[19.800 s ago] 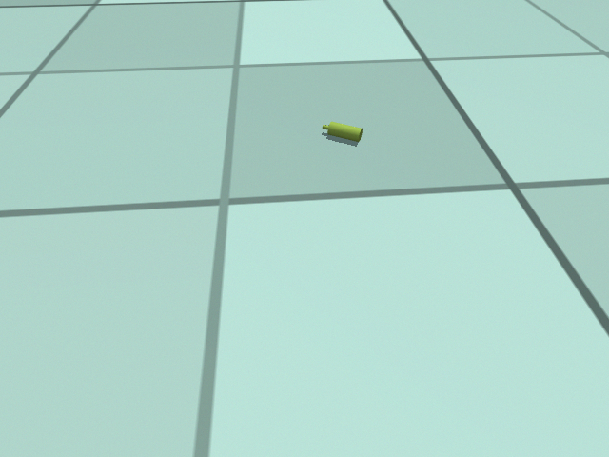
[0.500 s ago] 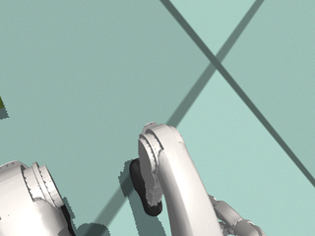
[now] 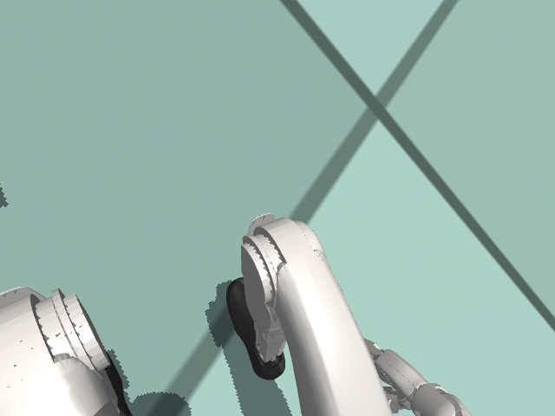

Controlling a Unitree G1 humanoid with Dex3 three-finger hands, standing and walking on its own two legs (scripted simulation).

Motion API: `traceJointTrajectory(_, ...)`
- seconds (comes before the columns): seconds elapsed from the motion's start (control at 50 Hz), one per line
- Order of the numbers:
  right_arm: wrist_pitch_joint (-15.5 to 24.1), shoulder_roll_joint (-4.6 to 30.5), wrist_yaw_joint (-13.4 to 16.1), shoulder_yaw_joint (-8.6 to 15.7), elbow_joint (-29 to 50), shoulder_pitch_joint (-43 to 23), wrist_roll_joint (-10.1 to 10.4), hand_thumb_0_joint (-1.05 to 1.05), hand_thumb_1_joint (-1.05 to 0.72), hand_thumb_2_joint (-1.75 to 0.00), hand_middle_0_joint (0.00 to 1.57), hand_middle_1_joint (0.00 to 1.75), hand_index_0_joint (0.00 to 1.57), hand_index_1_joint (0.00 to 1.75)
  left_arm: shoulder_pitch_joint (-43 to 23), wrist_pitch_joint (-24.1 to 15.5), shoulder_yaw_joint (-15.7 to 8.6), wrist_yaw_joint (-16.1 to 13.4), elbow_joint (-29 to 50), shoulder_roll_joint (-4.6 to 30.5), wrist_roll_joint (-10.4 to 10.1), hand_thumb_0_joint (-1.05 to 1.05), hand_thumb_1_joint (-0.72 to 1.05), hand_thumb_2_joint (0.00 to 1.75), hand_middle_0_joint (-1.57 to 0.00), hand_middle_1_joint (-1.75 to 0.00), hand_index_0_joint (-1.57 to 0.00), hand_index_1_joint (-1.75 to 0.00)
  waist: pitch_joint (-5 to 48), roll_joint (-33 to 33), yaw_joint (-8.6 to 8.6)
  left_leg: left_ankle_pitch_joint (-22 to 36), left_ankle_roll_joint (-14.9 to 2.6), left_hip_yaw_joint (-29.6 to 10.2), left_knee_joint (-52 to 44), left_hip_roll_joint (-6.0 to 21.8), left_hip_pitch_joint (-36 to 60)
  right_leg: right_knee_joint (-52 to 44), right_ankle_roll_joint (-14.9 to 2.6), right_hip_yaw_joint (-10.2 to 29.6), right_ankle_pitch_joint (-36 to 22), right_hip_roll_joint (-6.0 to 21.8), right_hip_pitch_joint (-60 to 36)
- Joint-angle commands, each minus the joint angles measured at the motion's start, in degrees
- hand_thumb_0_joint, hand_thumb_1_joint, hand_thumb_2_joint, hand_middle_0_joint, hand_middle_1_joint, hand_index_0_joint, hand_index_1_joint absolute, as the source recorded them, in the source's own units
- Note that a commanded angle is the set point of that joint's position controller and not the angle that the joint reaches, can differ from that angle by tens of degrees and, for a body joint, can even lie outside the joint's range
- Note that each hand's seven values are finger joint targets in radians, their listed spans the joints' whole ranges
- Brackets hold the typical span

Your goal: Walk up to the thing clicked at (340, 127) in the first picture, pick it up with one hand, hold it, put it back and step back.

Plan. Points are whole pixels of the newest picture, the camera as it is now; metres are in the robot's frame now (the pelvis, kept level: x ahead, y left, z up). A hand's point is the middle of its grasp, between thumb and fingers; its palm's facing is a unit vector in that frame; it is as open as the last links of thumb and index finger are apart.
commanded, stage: close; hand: left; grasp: from above
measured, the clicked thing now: out of the picture +0.45 +0.38 -0.26
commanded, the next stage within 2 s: settle in 0.38 s
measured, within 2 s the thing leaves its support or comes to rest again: leaves its support in 0.80 s
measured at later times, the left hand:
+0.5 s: hand out of the picture +0.44 +0.35 -0.23, palm faces -0.42 -0.16 -0.89, open 10.6 cm
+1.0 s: hand out of the picture +0.44 +0.36 -0.18, palm faces -0.38 -0.12 -0.92, open 10.5 cm
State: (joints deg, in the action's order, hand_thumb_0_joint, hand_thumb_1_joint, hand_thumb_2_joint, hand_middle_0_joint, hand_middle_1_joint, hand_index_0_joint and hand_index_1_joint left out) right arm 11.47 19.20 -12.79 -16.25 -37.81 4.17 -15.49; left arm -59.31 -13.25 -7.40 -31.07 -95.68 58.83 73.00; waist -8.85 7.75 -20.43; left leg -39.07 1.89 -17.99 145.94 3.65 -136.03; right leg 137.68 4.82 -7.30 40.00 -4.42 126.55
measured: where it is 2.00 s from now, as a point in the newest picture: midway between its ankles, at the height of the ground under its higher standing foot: (193, 378)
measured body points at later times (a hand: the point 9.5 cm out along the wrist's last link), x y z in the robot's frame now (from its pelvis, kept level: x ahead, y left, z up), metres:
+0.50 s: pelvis +0.00 +0.00 +0.00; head +0.26 +0.12 +0.34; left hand +0.46 +0.36 -0.17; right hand +0.06 -0.26 -0.06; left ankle +0.07 +0.14 -0.27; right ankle +0.11 -0.13 -0.27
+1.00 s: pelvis +0.00 +0.00 +0.01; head +0.24 +0.12 +0.37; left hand +0.46 +0.36 -0.13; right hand +0.10 -0.26 -0.07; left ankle +0.07 +0.14 -0.27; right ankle +0.11 -0.13 -0.27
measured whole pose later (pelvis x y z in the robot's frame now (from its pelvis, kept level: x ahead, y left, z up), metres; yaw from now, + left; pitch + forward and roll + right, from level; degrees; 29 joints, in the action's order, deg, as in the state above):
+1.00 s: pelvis +0.00 +0.00 +0.01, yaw +2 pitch +30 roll -13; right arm 8.1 17.9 -13.0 -10.7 -38.6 5.8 -12.0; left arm -53.5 -9.6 -7.0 -23.4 -79.7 50.8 71.0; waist -2.7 4.1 -16.3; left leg -38.4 2.0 -16.0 143.2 3.0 -136.5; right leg 136.4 4.0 -6.3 40.6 -3.0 127.2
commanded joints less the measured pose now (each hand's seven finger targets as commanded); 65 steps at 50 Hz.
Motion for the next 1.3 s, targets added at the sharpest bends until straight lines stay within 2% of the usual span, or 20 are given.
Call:
traceJointTrajectory(0.0, -0.45, 18.22, 0.82, 5.6, -0.51, 10.33, 0.18, 0.0, -0.89, -0.9, 0.2, 0.3, 0.2, 0.3, -11.84, -0.24, -1.34, -2.0, 6.22, 14.79, -1.16, 0.0, 0.18, 0.83, -0.59, -0.83, -0.6, -0.82, 37.0, -28.73, -1.53, 10.98, -2.28, 8.83, -13.4, 0.74, 29.81, -12.4, -5.02, -8.26, -16.25, -2.07, -18.21)
traceJointTrajectory(0.08, -0.58, 18.12, 0.82, 5.14, -0.07, 10.51, -0.04, 0.0, -0.89, -0.9, 0.2, 0.3, 0.2, 0.3, -13.22, -0.46, 0.2, -1.55, 6.13, 13.08, -1.52, 0.0, 0.23, 0.83, -0.63, -0.81, -0.64, -0.8, 35.64, -28.72, -2.6, 10.2, -2.29, 8.75, -13.57, 0.65, 29.51, -12.49, -5.0, -8.63, -15.53, -1.95, -17.37)
traceJointTrajectory(0.12, -0.77, 18.09, 1.03, 5.37, -0.58, 10.27, 0.05, 0.0, -0.89, -0.9, 0.2, 0.3, 0.2, 0.3, -11.64, -0.39, -0.65, -1.6, 5.76, 14.57, -1.09, 0.0, 0.25, 0.85, -0.65, -0.82, -0.65, -0.81, 35.41, -29.67, -1.6, 9.36, -2.12, 8.78, -13.64, 0.71, 29.47, -12.28, -5.22, -8.44, -14.52, -2.05, -16.77)
traceJointTrajectory(0.2, -0.82, 18.27, 1.06, 5.14, -0.49, 10.87, -0.26, 0.0, -0.89, -0.9, 0.2, 0.3, 0.2, 0.3, -12.65, -0.66, -0.19, -1.44, 6.21, 13.73, -0.99, 0.0, 0.31, 0.83, -0.7, -0.79, -0.7, -0.79, 35.32, -29.23, -2.48, 10.3, -2.17, 8.72, -13.5, 0.7, 29.65, -12.34, -5.0, -8.77, -15.55, -1.97, -17.26)
traceJointTrajectory(0.32, -1.24, 18.21, 1.28, 4.89, -0.33, 10.28, -0.5, 0.0, -0.89, -0.9, 0.2, 0.3, 0.2, 0.3, -11.05, -0.74, -1.71, -1.68, 6.48, 15.59, -1.1, 0.0, 0.38, 0.86, -0.75, -0.79, -0.75, -0.79, 36.55, -28.75, -1.26, 9.86, -2.24, 8.67, -13.72, 0.77, 29.19, -12.72, -5.09, -8.41, -15.03, -2.22, -18.59)
traceJointTrajectory(0.4, -1.12, 18.24, 1.19, 4.94, -0.43, 10.75, -0.59, 0.0, -0.89, -0.9, 0.2, 0.3, 0.2, 0.3, -11.65, -0.76, -0.75, -1.6, 5.07, 14.05, -1.15, 0.0, 0.44, 0.85, -0.8, -0.78, -0.8, -0.78, 34.4, -27.88, -2.52, 9.59, -2.36, 8.55, -13.28, 0.64, 28.04, -12.49, -4.95, -8.68, -15.06, -2.04, -17.06)
traceJointTrajectory(0.46, -1.06, 18.42, 1.26, 5.09, -0.51, 10.81, -0.56, 0.0, -0.89, -0.9, 0.2, 0.3, 0.2, 0.3, -11.89, -0.77, -1.55, -1.49, 6.92, 15.77, -0.97, 0.0, 0.5, 0.86, -0.85, -0.76, -0.85, -0.76, 35.53, -28.74, -1.75, 9.48, -2.3, 8.73, -13.41, 0.69, 28.98, -12.71, -4.98, -8.42, -14.65, -2.09, -17.72)
traceJointTrajectory(0.5, -0.86, 18.3, 1.31, 5.14, -0.15, 10.15, -0.27, 0.0, -0.91, -0.9, 0.2, 0.3, 0.2, 0.3, -12.02, -0.55, -0.84, -1.15, 6.7, 14.92, -1.17, 0.0, 0.41, 0.85, -0.83, -0.78, -0.84, -0.77, 35.05, -29.12, -1.53, 9.05, -2.2, 8.77, -13.56, 0.61, 29.09, -12.54, -5.14, -8.65, -14.09, -1.91, -16.58)
traceJointTrajectory(0.56, -1.28, 18.27, 1.41, 5.48, -0.89, 11.25, -0.27, 0.0, -0.91, -0.9, 0.2, 0.3, 0.2, 0.3, -11.79, -0.24, -2.31, -0.85, 7.79, 16.64, -1.12, 0.0, 0.39, 0.86, -0.83, -0.75, -0.83, -0.75, 37.29, -29.53, -1.15, 10.58, -2.23, 8.95, -13.34, 0.7, 29.71, -12.4, -5.06, -8.29, -15.76, -1.92, -18.11)
traceJointTrajectory(0.66, -1.16, 17.51, 1.29, 6.19, -0.13, 10.1, 0.43, 0.0, -0.91, -0.9, 0.2, 0.3, 0.2, 0.3, -14.83, 0.27, -1.22, 0.17, 16.67, 14.69, -2.45, 0.0, 0.38, 0.84, -0.84, -0.72, -0.83, -0.72, 41.47, -34.04, 0.35, 12.87, -1.61, 9.54, -14.18, 0.42, 33.04, -12.41, -5.52, -8.1, -17.31, -1.66, -18.51)
traceJointTrajectory(0.68, -1.41, 17.63, 1.39, 6.5, -0.51, 9.91, 0.59, 0.0, -0.91, -0.9, 0.2, 0.3, 0.2, 0.3, -12.12, 0.7, -2.47, 0.34, 14.95, 15.49, -2.25, 0.0, 0.39, 0.85, -0.84, -0.72, -0.83, -0.73, 42.68, -34.04, 1.01, 13.4, -1.59, 9.41, -13.99, 0.61, 33.83, -12.2, -5.56, -8.22, -17.62, -1.72, -18.48)
traceJointTrajectory(0.7, -1.59, 17.03, 1.3, 6.3, -0.28, 9.85, 0.58, 0.0, -0.91, -0.9, 0.2, 0.3, 0.2, 0.3, -12.74, 0.73, -1.04, 0.72, 16.76, 14.13, -1.98, 0.0, 0.4, 0.85, -0.85, -0.72, -0.84, -0.73, 42.91, -34.36, 0.76, 13.89, -1.77, 9.7, -13.71, 0.55, 33.28, -12.33, -5.42, -7.69, -18.57, -1.8, -19.22)
traceJointTrajectory(0.72, -1.76, 17.33, 1.28, 6.97, -0.7, 10.5, 0.84, 0.0, -0.91, -0.9, 0.2, 0.3, 0.2, 0.3, -12.37, 0.79, -2.39, 0.75, 17.38, 14.88, -1.99, 0.0, 0.4, 0.85, -0.85, -0.71, -0.84, -0.71, 43.01, -33.89, 0.91, 13.86, -1.85, 9.92, -13.73, 0.4, 32.74, -12.45, -5.43, -7.66, -18.64, -1.61, -19.33)
traceJointTrajectory(0.82, -2.33, 16.38, 0.86, 9.13, -0.53, 10.73, 2.23, 0.0, -0.91, -0.9, 0.2, 0.3, 0.2, 0.3, -13.1, 1.92, -3.04, 1.95, 25.44, 13.45, -2.38, 0.0, 0.49, 0.87, -0.92, -0.7, -0.91, -0.71, 46.75, -37.13, 3.18, 13.42, -1.49, 10.68, -15.25, 0.14, 35.27, -12.88, -6.14, -6.86, -17.48, -1.16, -17.58)
traceJointTrajectory(0.94, -3.66, 14.99, 0.41, 11.74, -0.77, 12.46, 4.43, 0.0, -0.91, -0.9, 0.2, 0.3, 0.2, 0.3, -13.41, 4.16, -0.98, 5.35, 27.7, 7.97, -3.42, 0.0, 0.6, 0.84, -0.99, -0.71, -0.99, -0.71, 46.78, -34.31, 3.53, 13.33, -2.02, 11.72, -16.33, -0.47, 33.52, -14.17, -6.12, -5.67, -17.61, -0.6, -15.84)
traceJointTrajectory(0.98, -4.14, 14.29, 0.38, 12.2, -0.72, 12.7, 5.15, 0.0, -0.91, -0.9, 0.2, 0.3, 0.2, 0.3, -12.21, 4.77, 1.08, 7.39, 26.26, 4.83, -3.62, 0.0, 0.63, 0.85, -1.0, -0.72, -1.01, -0.72, 45.76, -32.82, 3.24, 11.78, -2.3, 11.69, -17.24, -0.63, 32.81, -14.75, -6.11, -5.42, -16.14, -0.59, -15.04)
traceJointTrajectory(1.06, -5.45, 14.01, 0.84, 13.32, -0.33, 13.22, 6.47, 0.0, -0.91, -0.9, 0.2, 0.3, 0.2, 0.3, -12.79, 5.19, 1.84, 10.94, 28.12, 3.94, -4.53, 0.0, 0.7, 0.91, -1.08, -0.75, -1.07, -0.75, 47.13, -31.17, 4.48, 9.72, -2.34, 11.86, -19.44, -1.01, 33.73, -15.72, -6.32, -4.88, -13.79, -0.04, -15.04)
traceJointTrajectory(1.16, -7.47, 13.45, 1.98, 13.85, 0.61, 14.16, 7.68, 0.0, -0.91, -0.9, 0.2, 0.3, 0.2, 0.3, -14.33, 4.42, 3.0, 14.55, 29.54, 2.31, -4.88, 0.0, 0.72, 0.94, -1.09, -0.77, -1.09, -0.77, 47.3, -28.27, 4.01, 10.5, -2.56, 12.16, -20.12, -1.49, 33.35, -16.86, -6.37, -4.26, -14.39, 0.28, -15.71)
traceJointTrajectory(1.22, -8.53, 12.84, 2.73, 14.03, 0.51, 14.5, 7.98, 0.0, -0.91, -0.9, 0.2, 0.3, 0.2, 0.3, -14.64, 3.56, 1.74, 15.63, 30.94, 4.51, -4.72, 0.0, 0.72, 0.96, -1.1, -0.76, -1.09, -0.77, 48.09, -27.49, 5.34, 10.81, -2.87, 13.16, -20.23, -1.68, 33.04, -17.98, -6.13, -3.2, -14.44, 0.32, -17.8)
traceJointTrajectory(1.28, -9.29, 12.92, 3.47, 13.92, 0.71, 15.02, 8.04, 0.0, -0.91, -0.9, 0.2, 0.3, 0.2, 0.3, -16.18, 2.81, 1.04, 16.12, 32.27, 5.34, -4.7, 0.0, 0.72, 0.97, -1.09, -0.77, -1.09, -0.78, 48.35, -26.68, 4.97, 11.44, -2.97, 13.36, -20.27, -1.85, 32.78, -18.64, -6.08, -3.07, -14.76, 0.57, -18.15)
